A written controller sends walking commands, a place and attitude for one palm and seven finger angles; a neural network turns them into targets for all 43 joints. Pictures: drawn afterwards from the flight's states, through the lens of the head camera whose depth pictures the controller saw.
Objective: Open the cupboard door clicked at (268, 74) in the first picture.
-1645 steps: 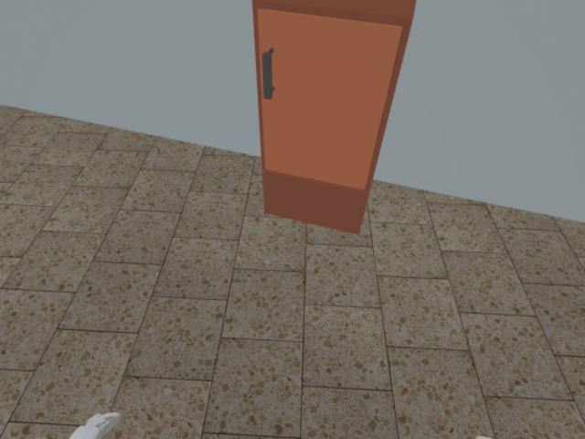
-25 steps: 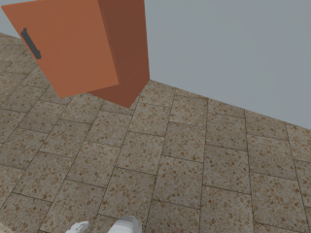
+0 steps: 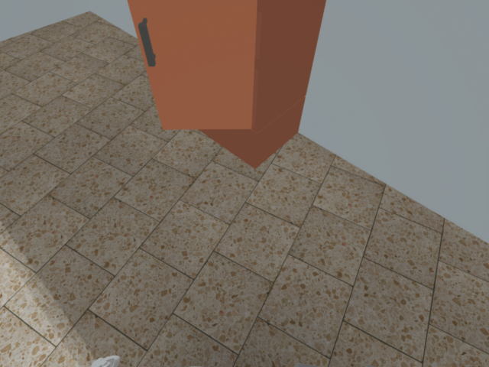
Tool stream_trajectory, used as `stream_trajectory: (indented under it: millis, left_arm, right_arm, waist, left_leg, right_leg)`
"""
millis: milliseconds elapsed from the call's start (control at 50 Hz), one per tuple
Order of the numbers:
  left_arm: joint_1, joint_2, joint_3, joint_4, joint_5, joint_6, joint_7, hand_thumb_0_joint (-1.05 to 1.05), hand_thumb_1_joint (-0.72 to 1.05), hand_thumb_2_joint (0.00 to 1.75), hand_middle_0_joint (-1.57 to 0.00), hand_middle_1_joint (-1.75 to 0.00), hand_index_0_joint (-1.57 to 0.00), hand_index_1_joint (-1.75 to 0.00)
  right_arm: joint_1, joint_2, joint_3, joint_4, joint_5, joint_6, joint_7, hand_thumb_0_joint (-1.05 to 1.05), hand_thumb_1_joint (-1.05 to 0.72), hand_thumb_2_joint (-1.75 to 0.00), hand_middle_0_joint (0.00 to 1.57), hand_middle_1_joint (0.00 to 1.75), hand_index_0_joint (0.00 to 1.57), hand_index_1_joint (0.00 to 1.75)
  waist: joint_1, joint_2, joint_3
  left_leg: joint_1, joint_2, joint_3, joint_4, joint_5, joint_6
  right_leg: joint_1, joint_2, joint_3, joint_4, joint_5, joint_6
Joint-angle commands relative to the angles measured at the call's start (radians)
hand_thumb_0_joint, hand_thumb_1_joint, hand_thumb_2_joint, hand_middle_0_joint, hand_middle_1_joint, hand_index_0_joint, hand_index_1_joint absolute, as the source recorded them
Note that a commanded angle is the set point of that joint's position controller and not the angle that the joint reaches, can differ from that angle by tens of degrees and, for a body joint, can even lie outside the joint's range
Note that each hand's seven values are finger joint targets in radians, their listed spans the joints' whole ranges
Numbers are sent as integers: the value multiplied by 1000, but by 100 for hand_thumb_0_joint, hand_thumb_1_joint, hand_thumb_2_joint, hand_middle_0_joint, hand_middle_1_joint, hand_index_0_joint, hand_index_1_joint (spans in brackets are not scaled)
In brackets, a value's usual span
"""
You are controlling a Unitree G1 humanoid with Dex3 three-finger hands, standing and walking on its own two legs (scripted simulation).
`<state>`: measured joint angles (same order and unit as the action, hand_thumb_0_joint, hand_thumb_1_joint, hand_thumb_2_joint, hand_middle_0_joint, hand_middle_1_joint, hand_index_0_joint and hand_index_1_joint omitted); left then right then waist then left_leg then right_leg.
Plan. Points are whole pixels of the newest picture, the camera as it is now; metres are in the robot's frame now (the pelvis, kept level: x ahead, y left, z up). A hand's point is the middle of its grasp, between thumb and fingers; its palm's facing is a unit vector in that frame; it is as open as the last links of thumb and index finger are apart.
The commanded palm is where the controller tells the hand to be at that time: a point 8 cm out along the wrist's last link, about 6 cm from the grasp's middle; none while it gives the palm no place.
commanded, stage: turn to face it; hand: left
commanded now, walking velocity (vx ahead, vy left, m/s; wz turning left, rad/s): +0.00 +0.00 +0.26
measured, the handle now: (148, 42) +1.07 +0.40 -0.05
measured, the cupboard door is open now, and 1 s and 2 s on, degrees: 44 44 44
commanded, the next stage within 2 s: take the last steps up to it in 0.08 s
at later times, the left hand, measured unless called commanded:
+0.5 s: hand out of the picture -0.05 +0.18 -0.18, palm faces +0.27 -0.95 -0.18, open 7.4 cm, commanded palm none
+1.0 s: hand (142, 290) +0.27 +0.23 -0.16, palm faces +0.07 -0.98 -0.18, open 7.4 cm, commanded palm none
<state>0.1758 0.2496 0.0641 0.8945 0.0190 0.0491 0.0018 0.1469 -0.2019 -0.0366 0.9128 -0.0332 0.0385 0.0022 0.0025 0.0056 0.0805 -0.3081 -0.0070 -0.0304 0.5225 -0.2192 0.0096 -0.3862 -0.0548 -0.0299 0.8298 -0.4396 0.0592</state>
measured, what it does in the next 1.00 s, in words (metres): walks ahead: right foot, then left foot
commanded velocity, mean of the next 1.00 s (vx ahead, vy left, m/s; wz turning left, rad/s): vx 0.25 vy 0.05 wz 0.07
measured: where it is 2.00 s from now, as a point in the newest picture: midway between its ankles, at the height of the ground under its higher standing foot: (221, 291)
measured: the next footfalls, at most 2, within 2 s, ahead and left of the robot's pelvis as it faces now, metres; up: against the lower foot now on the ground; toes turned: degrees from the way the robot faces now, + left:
right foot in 0.06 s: +0.04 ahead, -0.13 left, +0.00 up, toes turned -2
left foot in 0.52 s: +0.06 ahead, +0.13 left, +0.00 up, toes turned +15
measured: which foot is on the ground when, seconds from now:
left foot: down 0.00-0.08, up 0.10-0.50, down 0.52-1.00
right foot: up 0.00-0.04, down 0.06-0.52, up 0.54-1.00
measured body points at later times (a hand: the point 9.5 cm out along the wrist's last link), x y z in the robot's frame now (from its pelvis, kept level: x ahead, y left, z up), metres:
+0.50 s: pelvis +0.02 +0.01 +0.00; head +0.04 +0.03 +0.45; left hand -0.06 +0.23 -0.16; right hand +0.16 -0.22 -0.13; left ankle +0.02 +0.11 -0.73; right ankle +0.00 -0.13 -0.74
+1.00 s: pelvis +0.16 +0.04 +0.00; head +0.20 +0.04 +0.45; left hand +0.27 +0.28 -0.14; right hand +0.07 -0.17 -0.15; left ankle +0.02 +0.12 -0.74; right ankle +0.25 -0.05 -0.72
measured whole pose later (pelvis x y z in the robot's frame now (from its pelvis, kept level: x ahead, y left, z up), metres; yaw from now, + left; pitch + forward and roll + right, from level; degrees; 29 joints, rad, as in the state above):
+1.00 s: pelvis +0.16 +0.04 +0.00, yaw +7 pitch +0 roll +1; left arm 0.08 0.18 0.05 0.96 0.03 -0.01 -0.03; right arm 0.48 -0.13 -0.02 1.14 -0.04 -0.05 -0.02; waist -0.07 -0.01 0.07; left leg 0.03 -0.02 0.13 0.35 -0.38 0.03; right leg -0.44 -0.06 -0.10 0.64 -0.22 -0.02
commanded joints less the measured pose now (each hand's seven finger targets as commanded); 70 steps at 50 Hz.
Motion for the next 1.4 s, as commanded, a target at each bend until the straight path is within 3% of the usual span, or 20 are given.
stream_trajectory:
  millis: [0, 20, 60, 80, 160, 340, 440, 460, 500, 520, 580, 640, 880, 960, 980, 1020, 1040, 1140, 1300, 1380]
  left_arm:
    - [112, 55, 12, -28, -7, -31, 8, 0, 90, 90, -20, -30, -20, -30]
    - [141, 86, 19, -22, -3, -42, 14, 0, 90, 90, -20, -30, -20, -30]
    - [146, 215, 39, -37, 11, -54, 23, 0, 90, 90, -20, -30, -20, -30]
    - [113, 195, 30, -49, 7, -51, 25, 0, 90, 90, -20, -30, -20, -30]
    - [46, 92, 9, -47, -1, -66, 25, 0, 90, 90, -20, -30, -20, -30]
    - [242, 120, 33, 76, 14, -95, 14, 0, 90, 90, -20, -30, -20, -30]
    - [146, 123, 33, 88, 9, -87, 2, 0, 90, 90, -20, -30, -20, -30]
    - [125, 97, 25, 81, 4, -82, -4, 0, 90, 90, -20, -30, -20, -30]
    - [59, 3, -1, 16, 0, -80, -10, 0, 90, 90, -20, -30, -20, -30]
    - [-3, 17, -3, 2, 4, -82, -8, 0, 90, 90, -20, -30, -20, -30]
    - [47, 21, 0, 61, 12, -78, -21, 0, 90, 90, -20, -30, -20, -30]
    - [88, -4, -3, 85, 8, -67, -25, 0, 90, 90, -20, -30, -20, -30]
    - [-153, -26, -15, -10, 1, -72, -28, 0, 90, 90, -20, -30, -20, -30]
    - [-22, -4, -1, 25, 2, -84, -28, 0, 90, 90, -20, -30, -20, -30]
    - [123, 35, 13, 72, 5, -95, -22, 0, 90, 90, -20, -30, -20, -30]
    - [358, 185, 47, 144, -6, -106, -4, 0, 90, 90, -20, -30, -20, -30]
    - [297, 160, 41, 125, -15, -104, 4, 0, 90, 90, -20, -30, -20, -30]
    - [112, -1, -3, 97, -7, -129, 11, 0, 90, 90, -20, -30, -20, -30]
    - [158, 55, 11, 148, 5, -136, 1, 0, 90, 90, -20, -30, -20, -30]
    - [150, 73, 14, 162, 5, -121, -1, 0, 90, 90, -20, -30, -20, -30]
  right_arm:
    - [-15, -199, -55, -56, 12, -14, -15, 0, -90, -90, 20, 30, 20, 30]
    - [-13, -166, -53, -60, 19, -15, -11, 0, -90, -90, 20, 30, 20, 30]
    - [-38, -112, -45, -94, 25, -8, -4, 0, -90, -90, 20, 30, 20, 30]
    - [-39, -127, -52, -92, 20, -2, 1, 0, -90, -90, 20, 30, 20, 30]
    - [15, -97, -51, -10, 18, 12, 5, 0, -90, -90, 20, 30, 20, 30]
    - [-95, -49, -29, -17, 16, -27, 26, 0, -90, -90, 20, 30, 20, 30]
    - [64, -43, -25, 35, 14, -50, 25, 0, -90, -90, 20, 30, 20, 30]
    - [145, -84, -34, 62, 15, -57, 15, 0, -90, -90, 20, 30, 20, 30]
    - [352, -231, -69, 97, -2, -61, -7, 0, -90, -90, 20, 30, 20, 30]
    - [356, -232, -64, 105, 2, -54, -19, 0, -90, -90, 20, 30, 20, 30]
    - [202, -123, -24, 64, 6, -81, -24, 0, -90, -90, 20, 30, 20, 30]
    - [214, -101, -15, 80, 13, -104, -27, 0, -90, -90, 20, 30, 20, 30]
    - [372, -74, -7, 189, 2, -113, -33, 0, -90, -90, 20, 30, 20, 30]
    - [361, -85, -5, 209, 5, -109, -36, 0, -90, -90, 20, 30, 20, 30]
    - [341, -82, -8, 206, 15, -112, -30, 0, -90, -90, 20, 30, 20, 30]
    - [339, -43, -7, 158, 34, -116, -26, 0, -90, -90, 20, 30, 20, 30]
    - [277, -63, -15, 147, 30, -109, -23, 0, -90, -90, 20, 30, 20, 30]
    - [240, 34, -10, 157, 13, -67, -6, 0, -90, -90, 20, 30, 20, 30]
    - [51, 31, -20, 72, 11, -76, 27, 0, -90, -90, 20, 30, 20, 30]
    - [74, -25, -29, 69, 6, -90, 26, 0, -90, -90, 20, 30, 20, 30]
  waist:
    - [30, 124, -127]
    - [43, 35, -132]
    - [63, -312, -102]
    - [47, -212, -77]
    - [-6, -211, -51]
    - [89, -170, -48]
    - [-8, -150, -28]
    - [-47, -46, -40]
    - [-134, 352, -65]
    - [-132, 207, -18]
    - [-37, 136, 14]
    - [-3, 57, 14]
    - [-51, 70, 47]
    - [23, 37, -33]
    - [87, -6, -105]
    - [133, -266, -284]
    - [124, -123, -191]
    - [-8, -128, -41]
    - [21, -123, -3]
    - [-26, -88, 12]
  left_leg:
    - [-43, 176, -201, -104, 102, 105]
    - [-103, 119, -160, -30, 30, 60]
    - [-244, -43, 5, 402, -378, -30]
    - [-220, -13, -29, 513, -361, -24]
    - [-238, 12, -7, 635, -186, -50]
    - [-235, 37, 81, 259, -218, -50]
    - [155, -12, 163, -50, -63, -24]
    - [313, 6, 127, -99, -92, -12]
    - [434, 370, -406, -324, -319, 165]
    - [349, 413, -410, -353, -318, 221]
    - [187, 317, -255, -361, -187, 176]
    - [186, 263, -126, -376, 15, 158]
    - [288, 273, -19, -309, 351, 168]
    - [226, 219, 34, -98, 476, 122]
    - [113, 168, 70, 80, 465, 86]
    - [-271, -20, 129, 655, -384, 4]
    - [-326, 43, 27, 737, -339, 11]
    - [-212, 123, 41, 560, -100, -33]
    - [-147, 84, 118, 170, 4, -40]
    - [80, 38, 157, 10, 35, -25]
  right_leg:
    - [235, 36, -36, -299, 172, -9]
    - [319, -19, 20, -424, 205, -22]
    - [259, -412, 417, -599, 258, -211]
    - [181, -406, 345, -595, 251, -245]
    - [217, -233, 110, -523, 507, -185]
    - [406, -323, 155, -581, 269, -216]
    - [110, -245, 20, -513, 23, -143]
    - [-21, -194, -24, -416, -30, -108]
    - [-316, 0, -147, 101, -175, -37]
    - [-347, -36, -45, 233, -155, -61]
    - [-287, -86, 15, 332, 56, -67]
    - [-257, -70, 11, 302, 169, -51]
    - [-178, -31, -55, -105, 219, -68]
    - [149, 36, -98, -282, 249, -98]
    - [383, 9, -44, -311, 299, -126]
    - [725, -434, 507, -472, 502, -318]
    - [610, -420, 467, -521, 409, -331]
    - [226, -254, 88, -606, 532, -214]
    - [218, -244, 49, -614, 379, -215]
    - [118, -222, 31, -514, 291, -174]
